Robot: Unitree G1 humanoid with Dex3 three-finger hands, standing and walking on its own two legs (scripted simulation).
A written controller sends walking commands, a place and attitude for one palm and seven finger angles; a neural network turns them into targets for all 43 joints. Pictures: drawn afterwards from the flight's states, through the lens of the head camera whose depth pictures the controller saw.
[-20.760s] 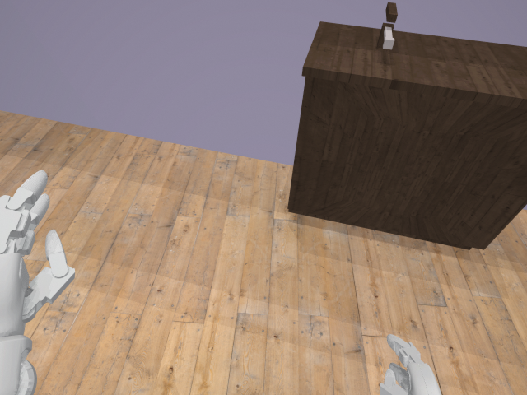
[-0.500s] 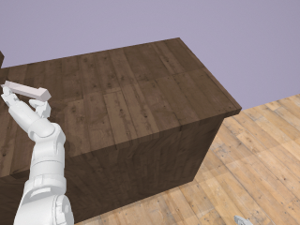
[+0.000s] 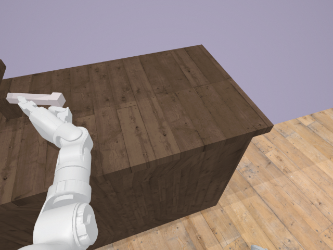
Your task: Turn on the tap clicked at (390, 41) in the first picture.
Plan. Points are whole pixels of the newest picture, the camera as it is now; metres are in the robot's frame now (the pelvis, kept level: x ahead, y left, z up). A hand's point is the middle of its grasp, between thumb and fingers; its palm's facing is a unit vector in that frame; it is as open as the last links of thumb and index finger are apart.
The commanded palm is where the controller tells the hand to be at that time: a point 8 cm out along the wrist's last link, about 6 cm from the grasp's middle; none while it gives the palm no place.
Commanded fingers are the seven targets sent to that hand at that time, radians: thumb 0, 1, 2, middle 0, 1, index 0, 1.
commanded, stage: push the lever round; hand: left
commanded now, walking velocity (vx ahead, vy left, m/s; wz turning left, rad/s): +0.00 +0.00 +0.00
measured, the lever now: (57, 100) +0.45 +0.30 +0.12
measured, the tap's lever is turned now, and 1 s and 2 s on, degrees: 68 84 80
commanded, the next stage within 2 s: lift the hand up off the lever in 0.58 s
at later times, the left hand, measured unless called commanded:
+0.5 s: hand (72, 105) +0.44 +0.26 +0.12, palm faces +0.85 -0.52 -0.08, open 7.9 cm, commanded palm +0.39 +0.26 +0.11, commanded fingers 0.00 0.90 0.90 -0.15 -0.15 -0.15 -0.15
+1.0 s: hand (71, 97) +0.46 +0.26 +0.12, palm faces +0.85 -0.53 -0.05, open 7.8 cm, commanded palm +0.40 +0.27 +0.13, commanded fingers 0.00 0.90 0.90 -0.15 -0.15 -0.15 -0.15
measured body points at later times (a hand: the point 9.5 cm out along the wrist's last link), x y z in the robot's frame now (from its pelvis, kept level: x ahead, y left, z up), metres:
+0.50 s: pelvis -0.01 -0.01 +0.00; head +0.02 -0.02 +0.44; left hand +0.39 +0.28 +0.13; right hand +0.06 -0.27 -0.13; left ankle +0.01 +0.13 -0.72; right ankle -0.04 -0.10 -0.72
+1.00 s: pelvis +0.00 +0.00 +0.00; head +0.03 -0.01 +0.45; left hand +0.41 +0.29 +0.13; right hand +0.01 -0.27 -0.13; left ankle +0.01 +0.13 -0.72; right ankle -0.04 -0.10 -0.72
